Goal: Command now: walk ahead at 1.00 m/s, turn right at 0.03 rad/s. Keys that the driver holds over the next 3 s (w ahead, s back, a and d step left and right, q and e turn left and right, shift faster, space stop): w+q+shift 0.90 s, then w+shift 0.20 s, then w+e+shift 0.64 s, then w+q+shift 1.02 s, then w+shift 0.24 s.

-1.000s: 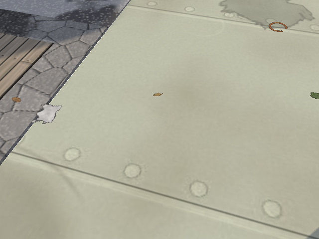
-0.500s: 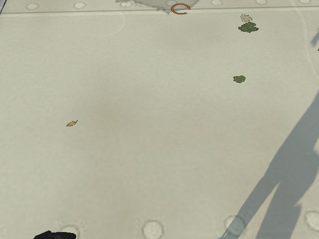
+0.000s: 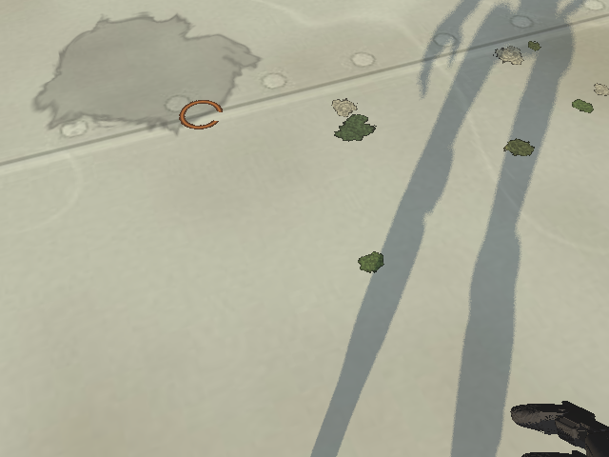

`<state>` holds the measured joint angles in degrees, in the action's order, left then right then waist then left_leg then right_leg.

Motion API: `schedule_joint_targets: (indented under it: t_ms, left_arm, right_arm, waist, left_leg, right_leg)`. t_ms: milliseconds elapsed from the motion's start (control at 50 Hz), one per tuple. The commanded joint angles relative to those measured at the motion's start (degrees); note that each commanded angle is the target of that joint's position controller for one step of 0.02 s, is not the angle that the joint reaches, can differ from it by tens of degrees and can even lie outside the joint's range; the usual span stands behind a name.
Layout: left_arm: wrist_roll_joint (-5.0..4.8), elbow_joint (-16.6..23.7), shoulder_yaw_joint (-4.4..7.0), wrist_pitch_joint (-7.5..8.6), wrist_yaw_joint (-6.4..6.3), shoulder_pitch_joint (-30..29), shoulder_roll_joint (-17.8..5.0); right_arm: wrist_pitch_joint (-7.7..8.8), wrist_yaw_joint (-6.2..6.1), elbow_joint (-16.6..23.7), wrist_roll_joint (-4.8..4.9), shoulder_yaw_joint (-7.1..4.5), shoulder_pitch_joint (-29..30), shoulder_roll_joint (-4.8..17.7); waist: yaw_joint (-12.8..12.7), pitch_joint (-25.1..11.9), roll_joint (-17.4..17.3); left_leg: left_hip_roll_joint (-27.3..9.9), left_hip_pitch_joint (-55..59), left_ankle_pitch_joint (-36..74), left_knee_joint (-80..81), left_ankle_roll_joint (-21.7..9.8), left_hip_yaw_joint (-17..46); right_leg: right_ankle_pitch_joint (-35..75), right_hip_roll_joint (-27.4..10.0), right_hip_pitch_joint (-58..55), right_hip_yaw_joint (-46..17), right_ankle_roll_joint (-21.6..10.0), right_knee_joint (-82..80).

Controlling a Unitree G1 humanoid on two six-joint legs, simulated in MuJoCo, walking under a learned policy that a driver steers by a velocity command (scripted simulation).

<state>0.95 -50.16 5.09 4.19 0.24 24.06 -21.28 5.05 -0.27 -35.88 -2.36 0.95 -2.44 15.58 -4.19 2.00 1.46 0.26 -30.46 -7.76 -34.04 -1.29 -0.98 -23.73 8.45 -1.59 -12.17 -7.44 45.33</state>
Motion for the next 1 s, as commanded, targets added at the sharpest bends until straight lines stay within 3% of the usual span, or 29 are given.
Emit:
schedule_joint_targets:
  t_ms: [20,60,120,180,220,260,300,340,360,380,400,420,440,460,500,560,660,700,720,760,780,800,820,840,860,880,920,940,1000]
  left_arm:
    - [0.19,6.31,-2.25,1.89,0.03,0.75,-0.06]
    - [1.86,9.24,-2.21,1.96,0.64,-11.59,-2.35]
    - [3.95,13.55,-3.78,0.67,1.58,-16.00,0.77]
    - [3.39,17.62,-5.27,0.56,2.32,-22.18,1.01]
    - [1.89,19.33,-6.38,0.87,3.20,-26.70,2.08]
    - [1.00,19.16,-6.15,0.80,2.95,-27.10,1.32]
    - [1.10,18.84,-5.32,0.87,1.97,-26.53,-0.57]
    - [1.64,16.06,-3.73,1.28,0.55,-17.73,-2.94]
    - [2.14,14.23,-2.62,1.62,-0.49,-8.96,-4.75]
    - [3.32,13.38,-0.83,1.67,-1.84,3.20,-9.39]
    - [4.21,13.37,-0.05,0.88,-1.93,1.65,-12.86]
    - [2.87,13.47,-0.13,0.39,-2.05,-3.36,-8.45]
    - [2.25,13.47,-1.22,0.66,-1.72,-6.53,-3.34]
    - [2.32,12.40,-1.72,0.98,-1.26,-7.23,-1.08]
    - [1.70,9.70,-2.17,1.82,-1.13,-5.73,0.71]
    - [0.24,6.54,-2.44,3.09,-0.29,-3.45,2.62]
    - [0.32,4.76,-2.03,3.85,-0.70,-6.06,-0.30]
    - [0.24,4.20,-1.39,3.65,-1.04,-2.84,-3.68]
    - [0.27,4.35,-0.88,3.05,-1.46,-2.11,-5.77]
    - [0.78,5.87,0.08,1.11,-2.17,-5.28,-9.33]
    - [1.24,6.84,0.08,0.39,-1.92,-6.98,-9.06]
    - [1.69,6.98,-0.62,0.39,-0.79,-7.74,-4.30]
    - [0.61,14.40,-2.10,1.28,-0.66,-1.19,-1.56]
    - [0.99,15.85,-2.31,2.69,-0.67,-7.62,-4.63]
    - [0.93,16.06,-2.70,3.37,-0.61,-9.81,-4.41]
    - [1.49,16.02,-2.98,3.17,-0.71,-10.95,-3.83]
    - [3.32,14.50,-3.48,0.58,-0.66,-7.58,-2.85]
    - [3.48,14.29,-3.59,-0.65,-0.50,-7.05,-2.14]
    - [2.65,18.45,-5.09,-1.04,0.64,-16.79,1.75]
  right_arm:
    - [-0.93,0.36,-4.53,-0.14,-6.69,-22.47,14.51]
    - [-0.65,1.30,-5.68,0.93,-5.55,-18.48,8.17]
    - [-0.07,0.99,-10.57,1.30,-4.70,-22.97,6.17]
    - [0.35,0.44,-10.44,1.60,-5.46,-22.76,8.11]
    - [0.33,0.62,-9.47,1.72,-6.41,-20.34,9.83]
    - [0.63,1.47,-9.45,2.55,-7.12,-21.45,11.56]
    - [0.49,1.64,-10.13,3.04,-7.32,-23.59,11.70]
    - [0.11,1.52,-10.85,2.85,-7.70,-24.95,13.08]
    - [0.28,1.71,-10.44,2.98,-7.83,-23.82,13.18]
    - [0.90,1.45,-8.55,2.94,-6.48,-22.40,7.86]
    - [0.37,1.05,-5.90,4.95,-4.70,-27.87,1.63]
    - [-0.77,0.64,-6.32,3.21,-4.84,-23.24,5.19]
    - [-1.44,1.05,-6.16,2.00,-5.27,-18.08,6.56]
    - [-1.92,1.73,-6.09,1.54,-5.29,-15.51,6.10]
    - [-3.47,3.08,-5.05,0.74,-4.97,-13.85,3.68]
    - [-5.07,4.13,-1.03,0.36,-4.13,-7.05,1.92]
    - [-4.74,6.41,4.02,0.57,-2.39,3.10,2.41]
    - [-4.62,6.47,3.48,0.60,-2.46,3.02,3.61]
    - [-4.56,6.13,2.47,0.70,-2.83,-0.10,4.88]
    - [-4.32,4.97,-2.29,0.59,-4.76,-17.05,9.17]
    - [-4.18,3.67,-6.36,0.66,-6.49,-28.58,11.94]
    - [-5.12,2.00,-6.84,2.61,-8.48,-25.88,15.42]
    - [-6.01,1.84,-3.07,0.16,-9.45,-19.96,23.38]
    - [-6.43,0.95,-1.51,0.63,-9.55,-22.56,20.95]
    - [-5.89,0.29,-3.30,1.03,-8.89,-20.83,17.78]
    - [-4.93,0.06,-4.36,1.20,-8.14,-19.18,15.25]
    - [-3.03,-0.41,-4.21,1.16,-6.76,-15.38,12.51]
    - [-2.16,-0.15,-4.41,1.33,-6.12,-15.25,11.04]
    - [-0.21,0.59,-5.56,1.77,-5.88,-15.60,10.07]
  waist:
    - [8.79,-16.60,-14.67]
    - [7.85,-5.88,-0.62]
    - [4.39,-0.07,-4.50]
    - [3.60,3.16,-4.82]
    - [4.04,3.71,-5.72]
    - [4.86,2.21,-5.78]
    - [5.16,0.71,-4.86]
    - [1.16,-6.06,-2.29]
    - [-3.39,-11.14,-1.61]
    - [-7.90,-19.48,4.90]
    - [-2.54,-24.99,16.97]
    - [-1.60,-16.34,11.00]
    - [-1.36,-8.50,4.76]
    - [-0.47,-4.46,1.42]
    - [2.06,-0.62,4.61]
    - [3.45,0.97,3.96]
    - [5.46,5.28,0.71]
    - [6.01,3.24,1.00]
    - [8.01,0.85,2.67]
    - [17.33,-8.19,4.64]
    - [21.64,-12.97,2.14]
    - [18.06,-9.82,-10.15]
    - [9.19,-18.98,-18.31]
    - [13.69,-22.01,-5.87]
    - [10.79,-10.56,-0.74]
    - [7.26,-4.48,2.98]
    - [1.85,-0.12,4.22]
    - [0.74,0.48,3.89]
    - [2.34,4.31,0.93]
  left_leg:
    - [-20.61,50.10,-33.80,19.82,-16.42,55.64]
    - [-15.02,34.89,-21.82,19.25,-14.43,38.79]
    - [-8.65,24.54,-11.68,20.97,-13.41,29.86]
    - [-7.72,15.73,-7.30,26.15,-14.68,26.54]
    - [-4.56,6.97,-4.43,29.00,-12.55,21.72]
    - [-5.68,5.90,3.04,30.04,-11.28,21.92]
    - [-6.26,12.92,10.89,24.72,-9.35,21.74]
    - [-3.38,16.87,26.58,7.39,-6.96,18.60]
    - [-0.89,10.48,23.77,-6.60,-5.71,17.00]
    - [1.99,2.37,4.36,-25.57,-5.27,12.94]
    - [5.02,-10.63,-21.07,-41.20,-4.31,7.64]
    - [0.46,-17.38,-14.58,-45.44,-5.12,6.15]
    - [-1.97,-18.24,-10.33,-43.71,-5.14,5.31]
    - [-3.61,-16.69,-8.53,-41.59,-4.74,5.29]
    - [-5.59,-15.00,-8.29,-39.32,-3.98,5.21]
    - [-6.80,-19.51,-6.00,-38.41,-3.80,3.46]
    - [-3.86,-7.18,8.51,-15.92,-5.73,-5.52]
    - [1.09,1.41,8.78,-10.86,-7.61,-10.39]
    - [3.28,5.44,6.61,-10.21,-8.37,-11.30]
    - [5.97,23.96,1.85,-9.31,-11.30,-8.54]
    - [6.09,39.59,0.07,-5.41,-13.31,-4.30]
    - [1.23,47.12,-3.56,-1.85,-14.69,5.18]
    - [-14.26,61.29,-1.59,5.22,-27.03,38.37]
    - [-15.84,59.87,-13.71,15.06,-27.83,47.45]
    - [-14.98,48.56,-15.45,19.62,-24.92,45.13]
    - [-12.48,37.88,-10.57,20.13,-22.50,40.24]
    - [-7.95,22.38,-2.04,20.29,-20.68,30.44]
    - [-6.47,17.32,-1.17,21.14,-20.28,27.51]
    - [-1.67,7.43,1.29,25.83,-17.72,19.46]
  right_leg:
    - [1.38,-1.22,44.71,2.84,1.37,41.95]
    - [7.74,-7.50,43.27,5.05,1.78,33.19]
    - [4.18,-10.43,41.71,6.34,4.50,22.99]
    - [7.61,-12.39,39.60,8.79,7.63,8.33]
    - [16.65,-10.71,27.12,11.45,8.61,-4.71]
    - [23.87,-8.97,17.88,12.81,8.61,-8.18]
    - [23.91,-8.65,16.22,12.04,8.03,-12.48]
    - [16.83,-6.17,5.37,13.16,6.61,-15.54]
    - [13.39,-9.91,-6.56,10.54,5.47,-14.32]
    - [-8.27,-24.79,-18.32,-5.04,3.30,-17.01]
    - [-25.16,-38.03,-23.64,-33.71,-1.64,-28.93]
    - [-29.07,-35.29,-16.13,-35.29,-2.87,-31.84]
    - [-18.93,-31.98,-9.23,-23.53,-1.83,-30.87]
    - [-6.25,-29.30,-3.68,-14.49,-1.12,-31.08]
    - [6.98,-25.90,2.12,-2.89,0.89,-32.52]
    - [23.65,-25.01,1.75,7.43,2.13,-34.18]
    - [40.00,-19.10,9.22,25.19,5.11,-39.35]
    - [65.80,-19.37,5.83,27.37,6.15,-34.03]
    - [76.98,-20.23,3.20,27.41,6.57,-28.27]
    - [85.83,-22.87,5.05,25.77,6.07,-5.31]
    - [73.34,-21.64,13.74,25.12,5.82,13.34]
    - [10.87,-9.62,29.48,24.78,7.30,37.17]
    - [-6.17,-5.88,50.01,15.75,9.91,55.57]
    - [-0.36,-8.02,54.19,7.20,9.41,53.40]
    - [2.40,-11.13,54.39,6.63,8.85,45.50]
    - [2.99,-13.52,50.28,6.90,8.99,37.89]
    - [0.54,-15.69,41.24,7.18,10.21,30.64]
    - [-0.97,-16.66,38.53,7.85,10.81,26.28]
    - [12.43,-17.79,33.70,11.47,11.00,8.70]
